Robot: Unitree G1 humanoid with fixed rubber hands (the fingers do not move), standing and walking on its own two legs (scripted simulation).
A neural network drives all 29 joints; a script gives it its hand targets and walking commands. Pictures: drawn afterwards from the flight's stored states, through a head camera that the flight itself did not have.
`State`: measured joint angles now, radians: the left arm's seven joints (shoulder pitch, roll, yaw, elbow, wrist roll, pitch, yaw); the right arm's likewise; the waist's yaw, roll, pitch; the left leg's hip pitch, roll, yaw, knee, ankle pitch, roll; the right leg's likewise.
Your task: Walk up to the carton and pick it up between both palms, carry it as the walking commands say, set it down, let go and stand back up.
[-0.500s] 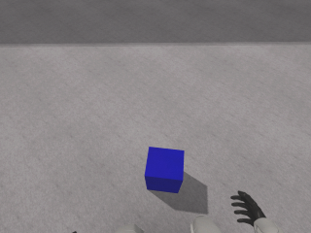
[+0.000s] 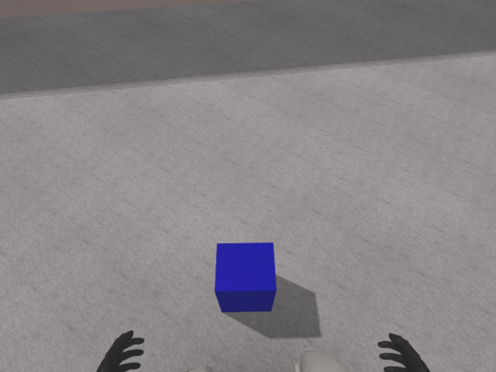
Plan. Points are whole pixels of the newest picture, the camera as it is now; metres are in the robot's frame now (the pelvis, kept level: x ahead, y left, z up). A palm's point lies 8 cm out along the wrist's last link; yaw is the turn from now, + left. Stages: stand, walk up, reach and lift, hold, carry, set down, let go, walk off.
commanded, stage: walk up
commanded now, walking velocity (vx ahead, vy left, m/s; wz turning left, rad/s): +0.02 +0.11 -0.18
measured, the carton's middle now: (245, 279) +0.44 +0.04 -0.61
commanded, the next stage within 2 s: none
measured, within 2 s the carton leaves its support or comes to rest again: neither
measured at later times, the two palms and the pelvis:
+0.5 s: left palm out of the picture +0.11 +0.30 -0.12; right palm out of the picture +0.08 -0.21 -0.09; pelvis +0.00 +0.05 +0.01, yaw -2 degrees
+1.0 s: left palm (89, 371) +0.13 +0.29 -0.11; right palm out of the picture +0.07 -0.20 -0.11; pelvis +0.00 +0.05 +0.00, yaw -5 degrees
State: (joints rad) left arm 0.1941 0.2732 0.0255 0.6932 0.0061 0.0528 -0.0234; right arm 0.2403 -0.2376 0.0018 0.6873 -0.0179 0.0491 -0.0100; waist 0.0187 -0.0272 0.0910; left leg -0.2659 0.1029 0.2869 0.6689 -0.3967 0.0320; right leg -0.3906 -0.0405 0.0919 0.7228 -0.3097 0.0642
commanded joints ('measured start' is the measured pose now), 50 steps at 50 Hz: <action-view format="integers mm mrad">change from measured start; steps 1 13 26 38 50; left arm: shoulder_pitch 180 -10 1 155 -23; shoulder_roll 239 201 44 105 37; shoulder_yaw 62 92 58 43 23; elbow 16 -27 7 39 -41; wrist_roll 34 22 14 26 2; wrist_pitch -52 -16 13 -36 -15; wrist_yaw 27 77 17 52 40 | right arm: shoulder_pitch -50 102 101 13 127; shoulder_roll -129 -94 -143 -129 -152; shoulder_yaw -103 -47 -80 -103 -68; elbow -89 -49 -27 -49 -42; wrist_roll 8 21 13 -4 1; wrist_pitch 35 21 -22 10 -22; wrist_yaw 17 31 -9 15 -2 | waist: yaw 74 -91 -39 49 -49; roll -210 -154 167 32 149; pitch -161 -165 -99 -215 -120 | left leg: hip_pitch -227 306 287 -3 275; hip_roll -49 -61 226 9 240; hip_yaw -69 -259 -280 -111 -370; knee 306 -291 -308 29 -300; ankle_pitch -194 49 724 285 775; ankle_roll -20 -7 40 39 71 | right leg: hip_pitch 284 -93 -214 285 -147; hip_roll -296 -154 21 -102 31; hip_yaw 412 278 -97 -7 -60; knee -299 -255 424 -241 71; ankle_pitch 612 239 -86 275 -165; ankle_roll -190 -134 -35 -114 -74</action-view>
